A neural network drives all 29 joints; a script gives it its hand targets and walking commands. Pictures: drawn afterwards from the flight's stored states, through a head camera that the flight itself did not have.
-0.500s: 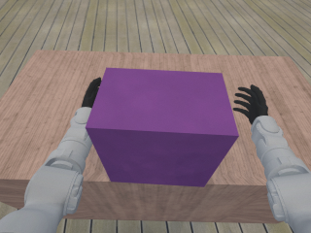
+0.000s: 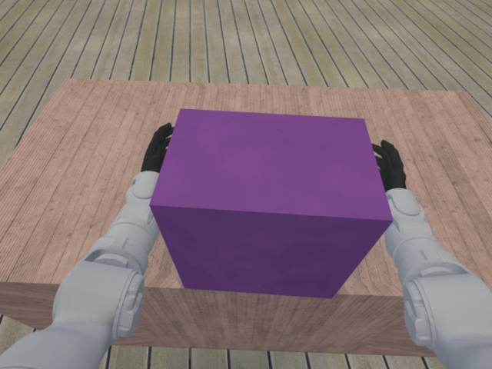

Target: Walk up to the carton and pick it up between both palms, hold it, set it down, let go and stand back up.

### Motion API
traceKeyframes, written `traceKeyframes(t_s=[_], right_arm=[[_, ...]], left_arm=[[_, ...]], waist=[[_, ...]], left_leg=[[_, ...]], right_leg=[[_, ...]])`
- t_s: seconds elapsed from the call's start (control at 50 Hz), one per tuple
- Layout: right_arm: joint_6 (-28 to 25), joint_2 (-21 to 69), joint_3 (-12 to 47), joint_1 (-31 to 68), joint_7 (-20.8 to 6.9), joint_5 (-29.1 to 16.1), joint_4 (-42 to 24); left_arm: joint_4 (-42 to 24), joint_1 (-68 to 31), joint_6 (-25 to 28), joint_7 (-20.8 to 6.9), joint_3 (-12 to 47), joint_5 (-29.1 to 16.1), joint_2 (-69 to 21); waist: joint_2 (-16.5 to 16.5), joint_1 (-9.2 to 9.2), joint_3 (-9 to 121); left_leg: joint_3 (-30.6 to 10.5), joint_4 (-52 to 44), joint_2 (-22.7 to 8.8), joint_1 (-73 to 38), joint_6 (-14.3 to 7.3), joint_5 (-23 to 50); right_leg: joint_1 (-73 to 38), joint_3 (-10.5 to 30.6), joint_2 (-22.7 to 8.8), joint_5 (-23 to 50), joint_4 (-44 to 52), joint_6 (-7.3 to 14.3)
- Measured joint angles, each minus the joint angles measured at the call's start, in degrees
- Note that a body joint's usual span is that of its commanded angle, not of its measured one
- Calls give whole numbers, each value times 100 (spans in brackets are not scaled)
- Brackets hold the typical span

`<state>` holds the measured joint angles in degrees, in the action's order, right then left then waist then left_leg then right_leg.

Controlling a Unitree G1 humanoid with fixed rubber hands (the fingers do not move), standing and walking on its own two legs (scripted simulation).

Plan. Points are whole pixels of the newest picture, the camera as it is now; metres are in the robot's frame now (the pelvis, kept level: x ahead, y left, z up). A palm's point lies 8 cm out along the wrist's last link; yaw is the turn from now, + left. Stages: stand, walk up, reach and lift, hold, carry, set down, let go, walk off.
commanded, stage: reach and lift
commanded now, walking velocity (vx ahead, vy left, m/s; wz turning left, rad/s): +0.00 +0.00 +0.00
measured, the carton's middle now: (263, 213) +0.37 -0.01 +0.03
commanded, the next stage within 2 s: none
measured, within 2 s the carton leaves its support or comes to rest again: leaves its support in 1.40 s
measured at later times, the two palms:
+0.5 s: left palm (159, 170) +0.42 +0.17 +0.09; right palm (381, 188) +0.41 -0.21 +0.07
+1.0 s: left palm (159, 169) +0.42 +0.17 +0.09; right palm (380, 186) +0.41 -0.21 +0.07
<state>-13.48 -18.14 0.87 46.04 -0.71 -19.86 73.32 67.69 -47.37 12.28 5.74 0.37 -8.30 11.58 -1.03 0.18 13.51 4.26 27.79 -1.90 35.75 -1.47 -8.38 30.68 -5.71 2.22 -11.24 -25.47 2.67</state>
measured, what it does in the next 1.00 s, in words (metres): stands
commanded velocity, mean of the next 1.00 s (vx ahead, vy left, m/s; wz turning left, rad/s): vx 0.00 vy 0.00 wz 0.00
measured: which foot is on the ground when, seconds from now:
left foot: down 0.00-1.00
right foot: down 0.00-1.00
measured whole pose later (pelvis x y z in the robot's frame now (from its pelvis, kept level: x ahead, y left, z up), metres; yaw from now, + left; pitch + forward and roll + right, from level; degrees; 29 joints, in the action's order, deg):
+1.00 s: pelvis +0.01 +0.00 +0.01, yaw +1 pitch +13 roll -1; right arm -12.9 -14.2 -3.8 41.2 0.8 -12.3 66.9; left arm 60.9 -41.6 12.7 5.6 -4.1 -2.1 8.5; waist -1.4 -0.5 11.2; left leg 3.6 23.1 -1.2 29.1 -1.3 -7.4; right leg 23.4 -6.1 2.1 -10.1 -20.0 2.6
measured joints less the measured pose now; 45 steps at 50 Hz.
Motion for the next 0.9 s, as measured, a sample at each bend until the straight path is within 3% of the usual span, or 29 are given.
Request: traceKeyframes(t_s=[0.38,0.58,0.9], right_arm=[[-90,217,-252,-81,66,321,-20],[33,238,-333,-209,30,470,-224],[54,352,-397,-357,136,658,-472]], left_arm=[[-491,281,-104,58,-287,484,-277],[-533,307,-131,144,-302,452,-309],[-542,431,8,22,-404,535,-284]], waist=[[-24,-7,-165],[20,31,-151],[-3,-33,-236]], left_leg=[[-42,-135,20,-305,-7,3],[6,-225,32,-341,-14,38],[-48,-402,53,-564,10,94]], right_leg=[[-397,-27,7,83,305,-32],[-362,19,-7,67,273,-24],[-604,-26,-6,100,450,-8]])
